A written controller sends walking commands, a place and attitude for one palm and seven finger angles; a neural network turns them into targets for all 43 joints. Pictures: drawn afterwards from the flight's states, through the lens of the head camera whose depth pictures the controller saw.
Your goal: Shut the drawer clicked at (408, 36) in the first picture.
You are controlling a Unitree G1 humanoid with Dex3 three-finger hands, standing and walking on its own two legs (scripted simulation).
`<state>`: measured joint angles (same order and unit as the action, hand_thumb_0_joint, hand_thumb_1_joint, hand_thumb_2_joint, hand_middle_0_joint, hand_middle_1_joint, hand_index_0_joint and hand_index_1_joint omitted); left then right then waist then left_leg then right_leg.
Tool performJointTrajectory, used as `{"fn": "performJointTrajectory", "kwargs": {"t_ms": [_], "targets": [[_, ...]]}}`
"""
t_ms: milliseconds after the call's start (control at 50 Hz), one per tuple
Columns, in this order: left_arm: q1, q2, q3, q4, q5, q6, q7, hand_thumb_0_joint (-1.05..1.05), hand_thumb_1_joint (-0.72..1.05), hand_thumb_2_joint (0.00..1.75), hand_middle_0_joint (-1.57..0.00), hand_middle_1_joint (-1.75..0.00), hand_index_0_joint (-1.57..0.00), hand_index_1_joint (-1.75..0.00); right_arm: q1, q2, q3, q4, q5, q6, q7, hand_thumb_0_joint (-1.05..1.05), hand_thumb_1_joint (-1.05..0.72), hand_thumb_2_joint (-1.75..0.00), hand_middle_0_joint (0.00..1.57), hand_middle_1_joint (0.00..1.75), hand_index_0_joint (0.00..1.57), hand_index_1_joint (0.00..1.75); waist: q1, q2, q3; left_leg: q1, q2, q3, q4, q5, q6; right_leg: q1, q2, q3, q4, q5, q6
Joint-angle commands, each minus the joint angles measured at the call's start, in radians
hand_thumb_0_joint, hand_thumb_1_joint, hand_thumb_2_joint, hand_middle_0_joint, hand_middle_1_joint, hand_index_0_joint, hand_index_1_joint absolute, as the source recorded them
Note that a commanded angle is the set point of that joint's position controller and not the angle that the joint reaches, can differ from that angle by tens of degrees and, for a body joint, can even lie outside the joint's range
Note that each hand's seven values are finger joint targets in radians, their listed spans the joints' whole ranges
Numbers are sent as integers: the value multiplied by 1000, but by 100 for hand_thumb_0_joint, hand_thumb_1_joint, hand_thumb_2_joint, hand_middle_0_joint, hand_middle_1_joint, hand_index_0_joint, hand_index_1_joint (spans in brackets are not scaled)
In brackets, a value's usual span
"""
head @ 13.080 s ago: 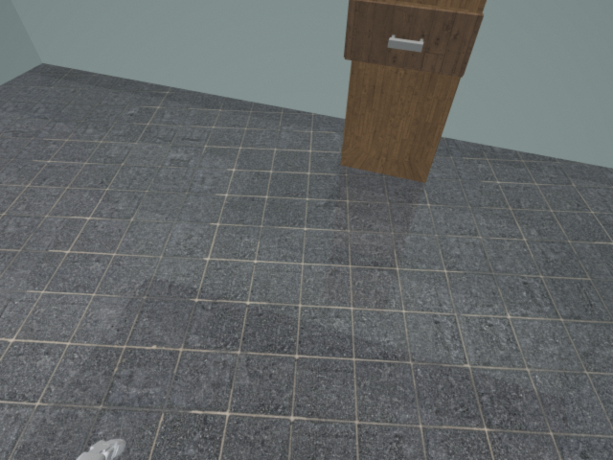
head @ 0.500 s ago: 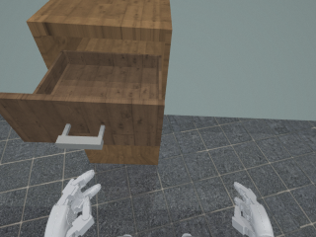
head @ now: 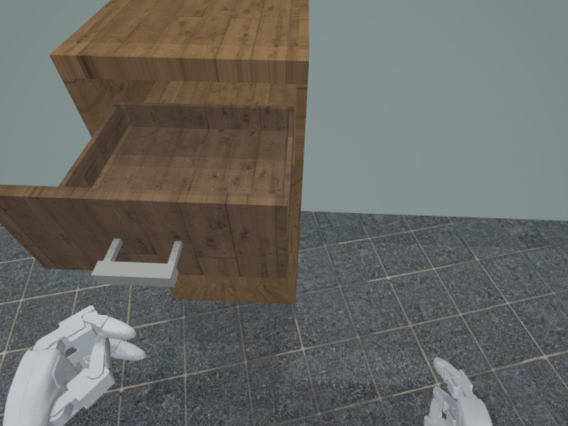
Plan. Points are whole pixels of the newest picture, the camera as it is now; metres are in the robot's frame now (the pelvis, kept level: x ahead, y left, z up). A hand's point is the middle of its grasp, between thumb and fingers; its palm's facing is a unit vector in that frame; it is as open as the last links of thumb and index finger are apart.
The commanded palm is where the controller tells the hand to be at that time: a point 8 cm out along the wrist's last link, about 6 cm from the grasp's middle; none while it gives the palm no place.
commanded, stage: raise the hand and make a fist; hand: left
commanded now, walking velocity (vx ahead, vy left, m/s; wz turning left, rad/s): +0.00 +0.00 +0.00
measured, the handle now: (141, 260) +0.32 +0.23 +0.06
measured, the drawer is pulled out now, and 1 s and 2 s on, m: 0.30 0.30 0.30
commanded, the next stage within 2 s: bring the fist close to the handle in 1.06 s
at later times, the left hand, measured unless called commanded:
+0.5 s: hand (83, 377) +0.15 +0.20 +0.13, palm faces +0.04 -1.00 -0.07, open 3.2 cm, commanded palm +0.10 +0.25 +0.15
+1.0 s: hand (78, 369) +0.15 +0.20 +0.16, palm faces +0.09 -0.99 -0.13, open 3.3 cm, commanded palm +0.10 +0.25 +0.17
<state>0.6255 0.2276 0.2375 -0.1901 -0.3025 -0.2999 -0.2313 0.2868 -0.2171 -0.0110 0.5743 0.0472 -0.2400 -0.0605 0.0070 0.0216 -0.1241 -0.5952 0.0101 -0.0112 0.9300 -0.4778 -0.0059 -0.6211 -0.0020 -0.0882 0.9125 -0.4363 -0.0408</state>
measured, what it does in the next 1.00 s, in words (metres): stands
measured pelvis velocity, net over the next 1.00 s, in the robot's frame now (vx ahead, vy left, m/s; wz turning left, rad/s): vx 0.01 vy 0.01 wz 0.01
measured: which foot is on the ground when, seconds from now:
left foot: down 0.00-1.00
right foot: down 0.00-1.00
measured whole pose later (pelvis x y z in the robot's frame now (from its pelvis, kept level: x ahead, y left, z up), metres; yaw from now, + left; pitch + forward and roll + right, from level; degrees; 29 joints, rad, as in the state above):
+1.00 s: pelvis +0.01 +0.01 +0.02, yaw +0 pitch +1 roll -1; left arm 0.69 0.26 0.19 -0.51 -0.28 -0.08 -0.19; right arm 0.27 -0.24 0.06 0.57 0.07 -0.38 -0.06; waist 0.06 0.06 -0.10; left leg -0.35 0.01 -0.01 0.76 -0.42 0.01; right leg -0.36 0.00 -0.09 0.73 -0.37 -0.03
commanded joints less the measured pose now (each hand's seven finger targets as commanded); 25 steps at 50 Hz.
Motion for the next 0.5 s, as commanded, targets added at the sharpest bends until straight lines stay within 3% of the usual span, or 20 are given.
{"fn": "performJointTrajectory", "kwargs": {"t_ms": [0,60,100,160,220,240,280,300,360,400,480], "targets": [[75,90,14,-252,-12,-105,-51,0,90,90,-106,-123,-106,-123,-143,-106,-36,-190,2,-103,7,0,-90,-90,20,30,20,30,11,-7,-91,8,-28,-12,-105,309,31,205,-33,104,-179,354,52],[69,110,18,-290,-34,-118,-85,0,90,90,-112,-130,-112,-130,-119,-118,-41,-190,10,-132,2,0,-90,-90,20,30,20,30,4,-25,-115,47,-25,-20,-115,300,32,196,-21,96,-195,315,47],[47,133,36,-312,-35,-124,-74,0,90,90,-116,-134,-116,-134,-133,-123,-37,-178,7,-142,-4,0,-90,-90,20,30,20,30,8,-14,-86,58,-22,-25,-129,290,33,185,-9,82,-202,251,32],[74,103,19,-367,-24,-114,-42,0,90,90,-122,-140,-122,-140,-131,-114,-34,-192,10,-150,2,0,-90,-90,20,30,20,30,27,24,-98,104,-18,-28,-166,299,30,178,5,29,-180,229,20],[100,92,9,-393,-2,-75,-6,0,90,90,-128,-147,-128,-147,-134,-108,-28,-192,10,-145,10,0,-90,-90,20,30,20,30,35,40,-104,138,-12,-34,-191,346,23,193,9,1,-170,266,17],[118,69,-22,-405,3,-54,-3,0,90,90,-130,-149,-130,-149,-146,-105,-21,-206,10,-146,15,0,-90,-90,20,30,20,30,42,58,-88,135,-12,-33,-200,343,20,192,9,-4,-169,261,17],[91,64,-42,-417,13,-15,5,0,90,90,-134,-153,-134,-153,-154,-107,-14,-211,12,-142,15,0,-90,-90,20,30,20,30,35,38,-56,132,-8,-39,-216,315,17,189,10,-9,-181,239,18],[100,84,-22,-403,19,7,10,0,90,90,-136,-156,-136,-156,-166,-107,-14,-208,14,-138,14,0,-90,-90,20,30,20,30,38,20,-41,131,-5,-41,-221,311,20,197,12,-6,-190,238,16],[86,78,-56,-470,34,60,11,0,90,90,-140,-160,-140,-160,-168,-103,1,-228,19,-135,15,0,-90,-90,20,30,20,30,39,41,-12,145,0,-46,-253,280,13,194,14,-16,-203,204,15],[80,99,-36,-497,38,85,22,0,90,90,-140,-160,-140,-160,-179,-103,9,-224,19,-136,13,0,-90,-90,20,30,20,30,44,41,0,153,5,-54,-268,280,8,209,18,-19,-210,199,11],[38,76,-76,-587,44,109,42,0,90,90,-140,-160,-140,-160,-171,-100,26,-234,19,-149,18,0,-90,-90,20,30,20,30,40,69,19,173,9,-64,-299,236,0,201,20,-27,-221,146,12]]}}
